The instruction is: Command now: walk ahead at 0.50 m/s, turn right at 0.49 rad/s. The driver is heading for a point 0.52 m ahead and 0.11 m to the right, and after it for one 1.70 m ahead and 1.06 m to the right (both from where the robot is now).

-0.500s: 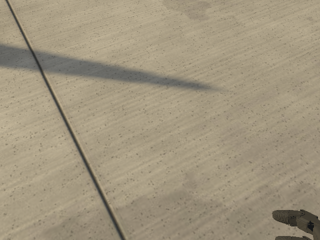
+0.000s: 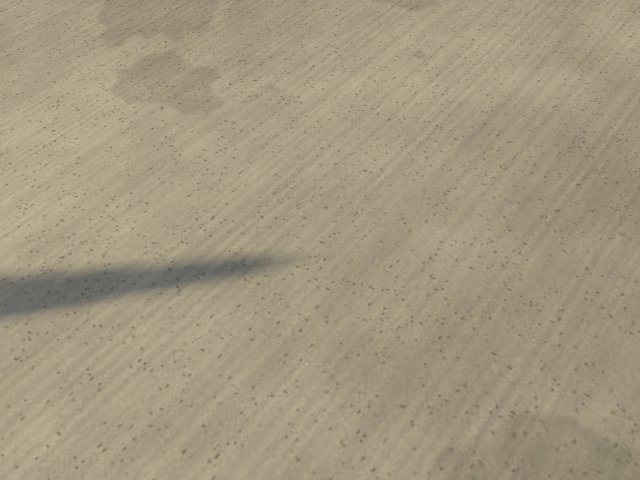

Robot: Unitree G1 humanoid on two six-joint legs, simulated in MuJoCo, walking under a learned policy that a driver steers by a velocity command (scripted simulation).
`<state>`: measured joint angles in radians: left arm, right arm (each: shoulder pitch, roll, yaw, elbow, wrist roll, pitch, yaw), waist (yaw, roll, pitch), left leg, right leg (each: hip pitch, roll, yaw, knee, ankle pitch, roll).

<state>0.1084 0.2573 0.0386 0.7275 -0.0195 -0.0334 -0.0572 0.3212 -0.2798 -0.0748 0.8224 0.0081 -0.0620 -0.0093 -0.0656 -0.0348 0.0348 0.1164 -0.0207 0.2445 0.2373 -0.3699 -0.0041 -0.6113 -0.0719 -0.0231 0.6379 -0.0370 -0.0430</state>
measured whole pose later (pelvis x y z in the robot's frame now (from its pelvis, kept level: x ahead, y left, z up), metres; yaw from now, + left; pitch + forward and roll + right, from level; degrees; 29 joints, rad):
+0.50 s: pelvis +0.29 -0.02 +0.01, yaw -18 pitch +2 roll +0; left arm 0.36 0.30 0.08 0.73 -0.02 -0.03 0.02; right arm 0.03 -0.28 -0.04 0.68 0.01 -0.11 0.02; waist 0.08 0.04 0.02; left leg -0.52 0.01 -0.09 0.49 -0.01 -0.04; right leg -0.09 0.11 0.20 0.44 -0.38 -0.06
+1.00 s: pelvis +0.44 -0.06 +0.01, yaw -35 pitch +1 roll +2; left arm 0.13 0.30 0.08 0.57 -0.01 0.06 -0.02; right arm 0.16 -0.32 -0.07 0.80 0.03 -0.01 -0.01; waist -0.04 -0.01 0.07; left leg -0.16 0.07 0.22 0.46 -0.30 -0.01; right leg -0.41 -0.04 -0.02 0.59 -0.19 -0.01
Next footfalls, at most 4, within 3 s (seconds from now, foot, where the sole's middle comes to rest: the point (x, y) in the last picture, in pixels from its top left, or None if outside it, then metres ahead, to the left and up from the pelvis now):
0.06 right None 0.21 -0.11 -0.77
0.54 left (298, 457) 0.51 0.05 -0.77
1.02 right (430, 475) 0.46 -0.21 -0.77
1.42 left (334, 411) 0.61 -0.03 -0.77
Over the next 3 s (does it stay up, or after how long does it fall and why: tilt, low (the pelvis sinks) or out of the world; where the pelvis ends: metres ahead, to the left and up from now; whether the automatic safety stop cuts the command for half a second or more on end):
stays up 0.93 -0.30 0.01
